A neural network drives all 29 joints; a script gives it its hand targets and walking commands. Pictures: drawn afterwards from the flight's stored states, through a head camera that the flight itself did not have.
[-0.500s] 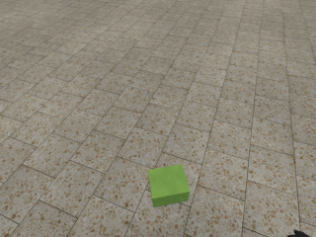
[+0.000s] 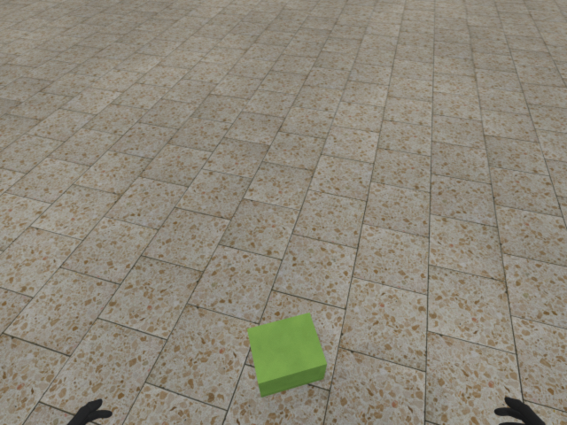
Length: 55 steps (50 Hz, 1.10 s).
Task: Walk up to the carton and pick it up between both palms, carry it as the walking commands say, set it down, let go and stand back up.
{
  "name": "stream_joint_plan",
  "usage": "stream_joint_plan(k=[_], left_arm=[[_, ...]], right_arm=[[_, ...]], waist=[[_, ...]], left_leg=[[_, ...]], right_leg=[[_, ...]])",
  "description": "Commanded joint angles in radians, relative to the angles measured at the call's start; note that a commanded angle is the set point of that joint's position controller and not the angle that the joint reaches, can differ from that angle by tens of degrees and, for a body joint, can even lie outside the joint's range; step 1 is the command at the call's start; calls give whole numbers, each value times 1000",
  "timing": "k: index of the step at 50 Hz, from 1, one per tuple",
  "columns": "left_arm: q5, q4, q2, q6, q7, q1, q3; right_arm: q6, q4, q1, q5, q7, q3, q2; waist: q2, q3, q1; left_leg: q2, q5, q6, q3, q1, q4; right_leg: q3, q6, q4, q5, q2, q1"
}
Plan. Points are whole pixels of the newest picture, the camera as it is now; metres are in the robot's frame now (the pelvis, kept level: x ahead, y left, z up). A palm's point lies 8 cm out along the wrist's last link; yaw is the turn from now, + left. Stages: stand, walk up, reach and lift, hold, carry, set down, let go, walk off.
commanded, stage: walk up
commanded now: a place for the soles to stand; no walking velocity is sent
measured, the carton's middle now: (285, 354) +0.47 +0.02 -0.69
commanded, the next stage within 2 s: none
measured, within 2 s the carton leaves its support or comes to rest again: neither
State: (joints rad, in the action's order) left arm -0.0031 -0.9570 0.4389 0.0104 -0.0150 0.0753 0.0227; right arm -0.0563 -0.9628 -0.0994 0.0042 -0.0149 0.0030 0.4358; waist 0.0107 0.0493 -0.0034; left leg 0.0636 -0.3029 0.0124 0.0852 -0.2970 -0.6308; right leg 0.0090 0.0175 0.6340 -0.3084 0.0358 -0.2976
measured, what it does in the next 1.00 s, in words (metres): steps to the right: left foot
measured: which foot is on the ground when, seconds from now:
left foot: down 0.00-0.54, up 0.56-0.76, down 0.78-1.00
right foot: down 0.00-1.00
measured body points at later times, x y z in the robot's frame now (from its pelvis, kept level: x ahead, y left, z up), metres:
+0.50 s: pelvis +0.02 -0.05 +0.01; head +0.04 -0.04 +0.45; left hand +0.15 +0.30 -0.08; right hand +0.06 -0.43 -0.07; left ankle +0.02 +0.13 -0.72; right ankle +0.07 -0.20 -0.71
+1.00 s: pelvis +0.07 -0.09 -0.01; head +0.10 -0.09 +0.44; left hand +0.11 +0.26 -0.11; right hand +0.28 -0.39 -0.10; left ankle +0.07 +0.03 -0.72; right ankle +0.10 -0.21 -0.73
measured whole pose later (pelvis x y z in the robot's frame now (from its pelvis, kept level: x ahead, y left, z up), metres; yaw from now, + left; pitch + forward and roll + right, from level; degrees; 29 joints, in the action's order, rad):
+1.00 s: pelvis +0.07 -0.09 -0.01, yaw +13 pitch -2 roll +0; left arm 0.02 -0.86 0.45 0.04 0.00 0.17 0.04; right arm -0.02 -0.84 -0.16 -0.01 -0.01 0.04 0.45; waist 0.00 0.07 0.01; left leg -0.03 -0.34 -0.03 -0.04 -0.38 -0.77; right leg 0.07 0.00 0.75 -0.40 0.05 -0.32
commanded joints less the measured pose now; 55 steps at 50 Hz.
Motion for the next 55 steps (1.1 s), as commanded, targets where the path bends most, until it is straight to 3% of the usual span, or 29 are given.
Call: stream_joint_plan(k=[1,14,15,17,18,20,22,24,26,27,28,29,31,33,36,38,39,40,41,42,43,45,46,47,48,49,50,53,55], left_arm=[[-1,3,173,4,4,-35,30],[4,-86,153,-2,-2,-101,16],[65,4,233,-24,-33,-101,73],[71,89,175,-54,-53,-120,74],[76,130,163,-63,-56,-123,79],[66,153,175,-59,-67,-46,92],[62,179,178,-52,-81,-19,104],[55,180,164,-48,-82,27,116],[56,140,179,-41,-63,148,134],[65,140,227,-35,-49,203,144],[72,179,338,-24,-39,192,157],[65,201,348,-21,-34,134,167],[45,221,275,-19,-16,62,146],[43,231,245,-14,-9,27,136],[37,224,255,1,-5,76,125],[25,229,247,1,-1,56,108],[19,225,222,0,0,63,94],[10,222,181,0,3,90,81],[-6,227,153,-3,6,95,71],[-7,202,186,-7,17,78,79],[-9,190,180,-1,21,88,75],[-7,148,160,19,28,160,73],[12,136,180,32,31,164,75],[28,148,261,44,31,107,85],[25,144,285,46,26,80,86],[23,145,269,46,24,59,78],[22,148,262,45,25,39,74],[10,142,232,40,29,28,65],[7,133,223,36,29,21,63]], right_arm=[[-5,3,42,-1,-2,41,197],[6,-95,105,-6,7,34,170],[2,-116,-115,-7,-13,79,278],[-7,-92,-206,-28,-39,135,370],[-17,-64,-215,-31,-50,147,374],[-30,8,-155,-24,-55,137,320],[-30,70,-111,-37,-45,138,314],[-23,109,-83,-45,-30,134,310],[-7,132,-88,-47,-27,111,265],[0,148,-124,-47,-32,86,203],[0,177,-121,-31,-39,68,145],[12,150,-143,-25,-52,90,204],[11,118,-251,-24,-46,108,245],[11,99,-287,-25,-22,104,236],[22,113,-245,-26,2,101,187],[18,116,-253,-31,4,102,180],[14,121,-253,-38,2,105,190],[8,140,-248,-49,-2,113,238],[-1,169,-172,-43,0,117,315],[-2,167,-186,-32,3,116,299],[-2,168,-159,-29,-1,108,282],[10,176,-71,-19,-5,86,228],[19,176,-52,-14,-1,72,195],[25,181,-70,-5,4,68,174],[34,166,-75,-5,1,72,174],[37,147,-82,-9,2,76,179],[36,141,-83,-9,6,75,174],[20,136,-64,-16,14,84,208],[22,136,-41,-13,14,85,218]], waist=[[10,-98,2],[-2,-94,0],[100,-104,-30],[-140,-7,-74],[-127,18,-69],[-64,-14,-20],[-108,-30,-9],[-181,-35,6],[-103,-53,64],[79,-40,93],[316,-14,107],[171,24,78],[108,30,4],[154,9,-8],[149,-9,9],[124,-43,-20],[103,-49,-29],[-37,-62,-27],[-216,-55,7],[-157,-67,-17],[-147,-75,-1],[-144,-77,53],[-107,-75,60],[50,-70,28],[106,-58,13],[97,-47,1],[86,-39,-7],[64,-109,5],[46,-145,13]], left_leg=[[91,170,-59,-114,65,162],[92,190,-31,-96,168,314],[119,-30,-98,-184,187,301],[311,-231,-225,-463,353,412],[372,-191,-267,-511,330,421],[334,-44,-243,-410,265,383],[253,6,-214,-266,108,334],[181,-32,-181,-183,-81,270],[96,-139,-141,-136,-246,100],[10,-190,-108,-69,-312,-108],[-120,-362,-49,-32,-429,-343],[-61,-309,-49,-208,-377,-464],[-16,-201,-31,-191,-301,-467],[-5,-196,-20,-117,-202,-334],[-36,-139,-31,-72,-97,-185],[-65,-15,-55,-53,45,-30],[-71,-10,-71,-88,94,33],[35,28,-106,-287,132,149],[207,76,-225,-608,87,219],[240,170,-300,-593,66,194],[228,293,-309,-546,60,151],[140,383,-217,-372,-16,62],[77,370,-148,-296,-75,-12],[-37,268,-81,-216,-97,-121],[-88,65,-53,-179,-92,-164],[-80,-38,-52,-156,-65,-179],[-73,18,-58,-149,-38,-154],[-14,392,-104,-234,60,-74],[6,430,-128,-286,51,-60]], right_leg=[[-115,-78,-149,214,96,49],[-101,-55,-315,195,99,108],[-11,-64,-176,-155,29,52],[-24,-61,127,-187,23,-359],[-100,-50,257,-155,79,-434],[-132,-33,290,-102,115,-369],[-71,-23,197,-149,91,-194],[12,-27,90,-102,32,18],[72,-36,-13,-19,-39,216],[-67,-72,-183,-180,48,215],[-504,-178,-441,-466,328,125],[-546,-241,-439,-485,375,30],[-377,-244,-346,-342,310,3],[-215,-216,-275,-159,253,-24],[-174,-222,-200,49,283,-49],[-122,-192,-97,93,276,-98],[-102,-158,-31,108,264,-126],[-45,-99,112,61,206,-178],[35,-25,221,-193,27,-251],[-16,-30,279,-318,28,-196],[-27,-37,278,-308,27,-167],[-2,-50,38,-114,31,-10],[-63,-62,-90,41,64,66],[-250,-121,-178,78,190,31],[-315,-204,-174,228,280,17],[-286,-237,-143,326,304,0],[-242,-228,-125,338,289,-19],[-82,-113,-20,301,172,-13],[-45,-86,-9,212,129,19]])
